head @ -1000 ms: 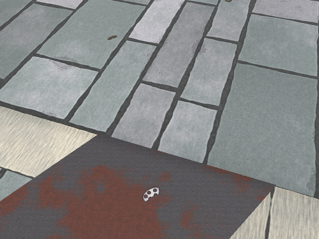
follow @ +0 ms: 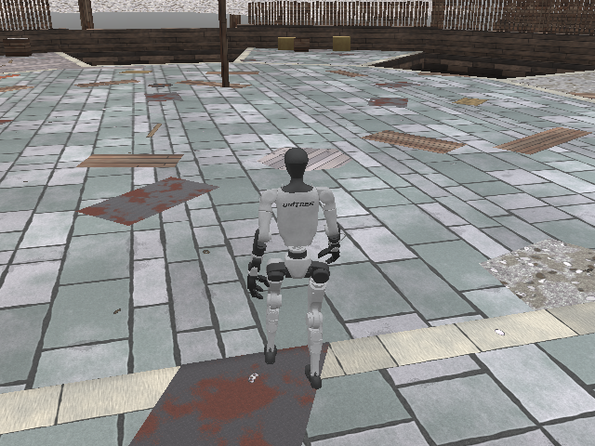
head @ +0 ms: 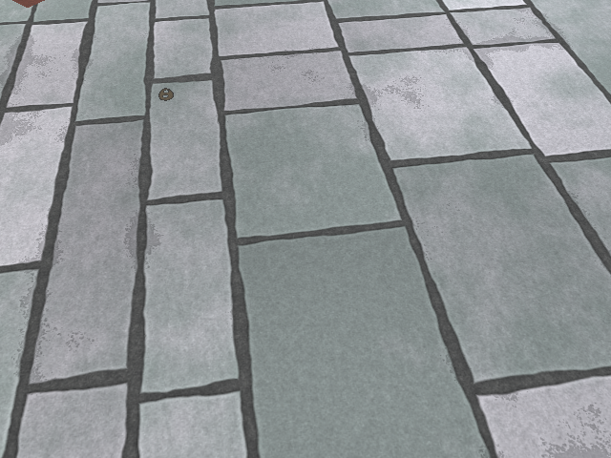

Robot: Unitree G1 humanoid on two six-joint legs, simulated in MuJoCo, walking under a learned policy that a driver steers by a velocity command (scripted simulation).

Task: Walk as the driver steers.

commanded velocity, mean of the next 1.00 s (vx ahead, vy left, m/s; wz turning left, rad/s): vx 0.28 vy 0.00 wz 0.04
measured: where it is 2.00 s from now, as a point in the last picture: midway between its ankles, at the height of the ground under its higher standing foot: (318, 456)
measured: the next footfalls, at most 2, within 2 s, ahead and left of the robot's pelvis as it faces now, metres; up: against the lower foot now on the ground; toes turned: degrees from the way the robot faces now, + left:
left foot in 0.04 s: +0.15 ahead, +0.14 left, +0.00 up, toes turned -2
right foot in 0.42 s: +0.27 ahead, -0.14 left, +0.00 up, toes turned -14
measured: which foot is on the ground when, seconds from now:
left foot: up 0.00-0.02, down 0.04-0.42, up 0.44-0.80, down 0.82-1.00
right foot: down 0.00-0.06, up 0.08-0.40, down 0.42-0.82, up 0.84-1.00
